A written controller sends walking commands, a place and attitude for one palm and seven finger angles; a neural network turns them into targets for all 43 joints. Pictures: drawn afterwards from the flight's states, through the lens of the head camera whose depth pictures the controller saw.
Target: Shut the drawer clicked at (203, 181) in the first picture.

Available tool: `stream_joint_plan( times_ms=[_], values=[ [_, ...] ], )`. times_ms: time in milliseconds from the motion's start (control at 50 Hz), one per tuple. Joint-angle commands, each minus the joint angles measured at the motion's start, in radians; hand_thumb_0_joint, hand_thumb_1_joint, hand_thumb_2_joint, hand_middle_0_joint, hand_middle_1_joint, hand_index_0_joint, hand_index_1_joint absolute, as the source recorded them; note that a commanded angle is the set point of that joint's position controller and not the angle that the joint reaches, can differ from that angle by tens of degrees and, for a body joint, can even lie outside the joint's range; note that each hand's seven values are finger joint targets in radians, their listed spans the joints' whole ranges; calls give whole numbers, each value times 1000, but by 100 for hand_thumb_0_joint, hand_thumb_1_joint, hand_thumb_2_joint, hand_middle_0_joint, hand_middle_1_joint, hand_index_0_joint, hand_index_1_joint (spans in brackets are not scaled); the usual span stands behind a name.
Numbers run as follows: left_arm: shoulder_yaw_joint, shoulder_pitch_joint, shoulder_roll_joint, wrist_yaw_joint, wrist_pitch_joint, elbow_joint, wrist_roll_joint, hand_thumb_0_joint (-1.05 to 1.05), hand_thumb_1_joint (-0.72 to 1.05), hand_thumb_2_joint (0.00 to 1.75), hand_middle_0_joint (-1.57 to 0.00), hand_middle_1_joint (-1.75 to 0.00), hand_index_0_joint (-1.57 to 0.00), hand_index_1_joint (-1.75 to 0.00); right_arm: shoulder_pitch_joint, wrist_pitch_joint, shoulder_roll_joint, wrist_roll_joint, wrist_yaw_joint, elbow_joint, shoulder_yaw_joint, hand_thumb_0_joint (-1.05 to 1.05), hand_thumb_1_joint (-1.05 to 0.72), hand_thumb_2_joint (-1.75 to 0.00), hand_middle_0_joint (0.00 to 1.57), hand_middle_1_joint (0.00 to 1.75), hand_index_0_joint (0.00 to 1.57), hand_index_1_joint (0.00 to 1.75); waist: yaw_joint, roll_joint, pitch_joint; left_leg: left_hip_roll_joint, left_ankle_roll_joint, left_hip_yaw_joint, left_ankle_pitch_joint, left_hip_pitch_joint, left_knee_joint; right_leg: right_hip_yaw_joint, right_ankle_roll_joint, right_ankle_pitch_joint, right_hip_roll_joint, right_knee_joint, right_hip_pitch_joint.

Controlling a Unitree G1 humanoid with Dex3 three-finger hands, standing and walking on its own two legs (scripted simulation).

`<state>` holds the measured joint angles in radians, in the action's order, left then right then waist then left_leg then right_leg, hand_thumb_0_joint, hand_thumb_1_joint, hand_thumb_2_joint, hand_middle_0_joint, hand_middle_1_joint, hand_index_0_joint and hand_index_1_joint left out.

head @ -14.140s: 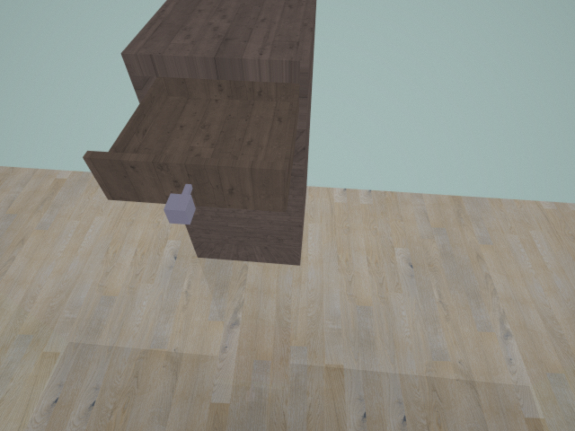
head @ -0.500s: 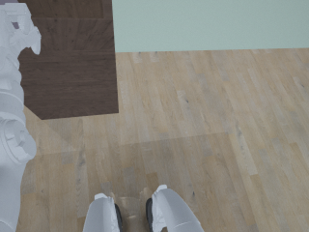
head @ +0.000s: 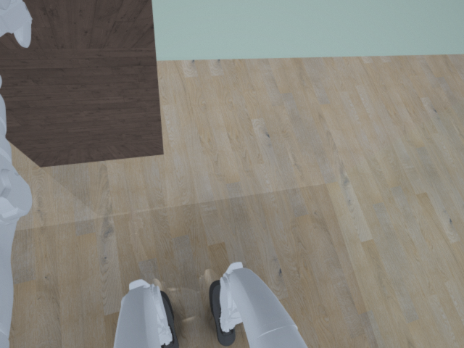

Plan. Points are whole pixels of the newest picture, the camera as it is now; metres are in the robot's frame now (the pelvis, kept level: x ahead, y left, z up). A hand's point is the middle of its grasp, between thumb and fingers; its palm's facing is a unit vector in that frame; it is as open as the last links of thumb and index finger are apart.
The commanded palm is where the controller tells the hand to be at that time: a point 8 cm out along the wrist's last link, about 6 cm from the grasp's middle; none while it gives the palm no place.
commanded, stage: pull the fist back off the drawer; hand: left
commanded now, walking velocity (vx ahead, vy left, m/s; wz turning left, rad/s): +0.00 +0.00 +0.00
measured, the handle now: out of the picture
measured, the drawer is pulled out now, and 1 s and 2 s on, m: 0.00 0.00 0.00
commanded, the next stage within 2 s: draw the hand back to the body in 0.46 s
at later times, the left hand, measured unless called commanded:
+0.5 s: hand (14, 19) +0.59 +0.19 +0.10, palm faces +0.04 -1.00 -0.03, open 3.3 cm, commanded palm +0.56 +0.23 +0.10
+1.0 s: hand out of the picture +0.46 +0.21 +0.17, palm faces +0.03 -1.00 -0.05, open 3.3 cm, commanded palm +0.42 +0.26 +0.18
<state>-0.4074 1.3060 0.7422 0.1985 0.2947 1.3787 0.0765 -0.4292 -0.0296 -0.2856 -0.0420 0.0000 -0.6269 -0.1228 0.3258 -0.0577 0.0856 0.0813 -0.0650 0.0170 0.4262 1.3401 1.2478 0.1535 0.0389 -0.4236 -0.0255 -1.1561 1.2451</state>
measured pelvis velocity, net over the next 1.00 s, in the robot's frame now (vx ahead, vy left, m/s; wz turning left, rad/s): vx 0.10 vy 0.00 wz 0.04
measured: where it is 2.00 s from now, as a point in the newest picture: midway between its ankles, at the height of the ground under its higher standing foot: (195, 329)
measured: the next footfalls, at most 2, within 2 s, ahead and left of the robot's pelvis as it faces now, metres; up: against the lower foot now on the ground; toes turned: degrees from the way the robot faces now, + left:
none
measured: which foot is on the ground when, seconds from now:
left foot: down 0.00-1.00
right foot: down 0.00-1.00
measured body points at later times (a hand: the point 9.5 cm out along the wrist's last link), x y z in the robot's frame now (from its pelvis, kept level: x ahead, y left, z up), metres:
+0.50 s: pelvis +0.05 +0.00 +0.04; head +0.21 +0.03 +0.46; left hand +0.58 +0.24 +0.11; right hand +0.03 -0.25 -0.07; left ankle +0.07 +0.09 -0.62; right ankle +0.06 -0.11 -0.62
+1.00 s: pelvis +0.10 +0.00 +0.09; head +0.16 +0.00 +0.53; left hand +0.45 +0.26 +0.18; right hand +0.22 -0.25 -0.02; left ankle +0.07 +0.09 -0.62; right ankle +0.06 -0.11 -0.62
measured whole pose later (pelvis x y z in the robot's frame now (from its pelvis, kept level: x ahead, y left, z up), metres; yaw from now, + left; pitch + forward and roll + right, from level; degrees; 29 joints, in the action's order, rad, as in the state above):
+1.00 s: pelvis +0.10 +0.00 +0.09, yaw +2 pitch +13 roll -2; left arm -0.27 0.25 0.33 0.24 0.26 0.44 -0.24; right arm -0.28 0.02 -0.26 0.05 0.00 -0.56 -0.02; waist 0.06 -0.05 0.12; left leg 0.02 -0.03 0.04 0.43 0.61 0.81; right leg 0.07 0.02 -0.43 -0.02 -0.75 0.55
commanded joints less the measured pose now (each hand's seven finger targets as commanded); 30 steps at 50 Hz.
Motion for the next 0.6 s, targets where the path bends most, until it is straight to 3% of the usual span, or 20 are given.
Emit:
stream_joint_plan(
  times_ms=[0, 60, 100, 140, 180, 220, 240, 280, 340, 400, 460, 540, 560, 580],
  values=[
    [-29, 572, 268, -53, 59, -297, -26, 0, 90, 90, -140, -160, -140, -160, -230, -7, -225, -4, -6, 15, 92, 0, -90, -90, 20, 30, 20, 30, 14, -260, 557, -8, 20, -186, 8, -580, -196, -106, -18, -32, -24, 180, -115],
    [-41, 527, 256, -55, 56, -302, -34, 0, 90, 90, -140, -160, -140, -160, -230, -1, -223, -5, 0, 19, 95, 0, -90, -90, 20, 30, 20, 30, -3, -240, 557, -9, 22, -181, -8, -587, -202, -105, -16, -25, -24, 184, -131],
    [-61, 465, 255, -51, 58, -325, -45, 0, 90, 90, -140, -160, -140, -160, -229, 5, -220, -3, 3, 26, 101, 0, -90, -90, 20, 30, 20, 30, -27, -241, 585, -11, 24, -170, -54, -611, -206, -107, -15, -3, -26, 194, -171],
    [-53, 417, 222, -42, 61, -332, -55, 0, 90, 90, -140, -160, -140, -160, -225, 11, -215, 0, 7, 30, 104, 0, -90, -90, 20, 30, 20, 30, -34, -215, 581, -10, 23, -165, -73, -623, -212, -108, -15, 5, -28, 201, -187],
    [-64, 357, 213, -38, 68, -361, -67, 0, 90, 90, -140, -160, -140, -160, -222, 20, -212, 2, 10, 34, 110, 0, -90, -90, 20, 30, 20, 30, -62, -233, 583, -11, 28, -155, -124, -657, -221, -105, -12, 34, -28, 207, -211],
    [-37, 308, 156, -37, 69, -378, -81, 0, 90, 90, -140, -160, -140, -160, -215, 28, -206, 6, 13, 38, 115, 0, -90, -90, 20, 30, 20, 30, -58, -193, 568, -10, 27, -149, -140, -669, -234, -103, -16, 47, -30, 220, -228],
    [-35, 290, 134, -35, 79, -397, -85, 0, 90, 90, -140, -160, -140, -160, -213, 30, -202, 3, 16, 37, 119, 0, -90, -90, 20, 30, 20, 30, -67, -211, 578, -12, 29, -150, -174, -699, -234, -102, -13, 66, -29, 218, -226],
    [-74, 197, 156, -31, 81, -396, -103, 0, 90, 90, -140, -160, -140, -160, -211, 41, -203, 7, 17, 41, 124, 0, -90, -90, 20, 30, 20, 30, -92, -163, 570, -15, 27, -125, -215, -683, -239, -106, -15, 100, -32, 234, -295],
    [-35, 99, 67, -15, 99, -455, -124, 0, 90, 90, -140, -160, -140, -160, -200, 55, -188, 10, 22, 53, 133, 0, -90, -90, 20, 30, 20, 30, -115, -166, 588, -22, 30, -112, -322, -738, -250, -104, -11, 187, -33, 237, -345],
    [-20, 101, 28, -18, 110, -448, -142, 0, 90, 90, -140, -160, -140, -160, -195, 69, -183, 14, 22, 37, 141, 0, -90, -90, 20, 30, 20, 30, -97, -114, 518, -24, 27, -101, -339, -730, -250, -106, -18, 217, -35, 251, -345],
    [-2, 120, -2, -29, 144, -494, -142, 0, 90, 90, -140, -160, -140, -160, -188, 75, -176, 12, 23, 28, 148, 0, -90, -90, 20, 30, 20, 30, -98, -138, 540, -27, 30, -99, -414, -788, -243, -108, -14, 274, -32, 243, -348],
    [30, 38, -60, -21, 168, -513, -152, 0, 90, 90, -140, -160, -140, -160, -179, 90, -164, 12, 28, 22, 156, 0, -90, -90, 20, 30, 20, 30, -117, -158, 567, -29, 36, -98, -569, -865, -235, -108, -11, 375, -30, 236, -376],
    [22, -35, -73, -15, 161, -532, -162, 0, 90, 90, -140, -160, -140, -160, -176, 95, -161, 17, 32, 34, 160, 0, -90, -90, 20, 30, 20, 30, -139, -151, 593, -30, 36, -93, -612, -893, -247, -108, -13, 405, -31, 246, -413],
    [-9, -115, -35, -10, 155, -580, -169, 0, 90, 90, -140, -160, -140, -160, -166, 104, -165, 23, 32, 54, 164, 0, -90, -90, 20, 30, 20, 30, -173, -154, 625, -30, 40, -89, -663, -921, -262, -109, -11, 439, -30, 252, -465]
  ],
)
